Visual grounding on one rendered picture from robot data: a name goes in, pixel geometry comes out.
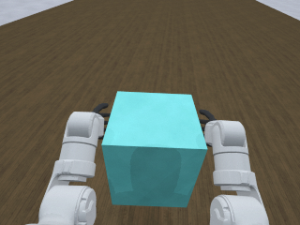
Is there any robot right upper arm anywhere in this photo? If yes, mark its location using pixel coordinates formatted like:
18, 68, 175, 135
209, 194, 269, 225

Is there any carton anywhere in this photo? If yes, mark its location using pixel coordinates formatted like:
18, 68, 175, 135
101, 91, 208, 208

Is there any right robot forearm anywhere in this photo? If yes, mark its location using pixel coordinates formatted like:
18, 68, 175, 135
204, 120, 269, 225

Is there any left robot forearm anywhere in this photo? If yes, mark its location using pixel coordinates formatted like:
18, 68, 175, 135
38, 112, 105, 221

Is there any robot left upper arm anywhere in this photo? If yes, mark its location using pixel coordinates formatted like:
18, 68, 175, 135
25, 185, 97, 225

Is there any robot left hand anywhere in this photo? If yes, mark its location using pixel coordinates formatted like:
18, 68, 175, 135
92, 103, 111, 140

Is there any robot right hand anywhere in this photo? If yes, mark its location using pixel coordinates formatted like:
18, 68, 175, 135
199, 109, 217, 147

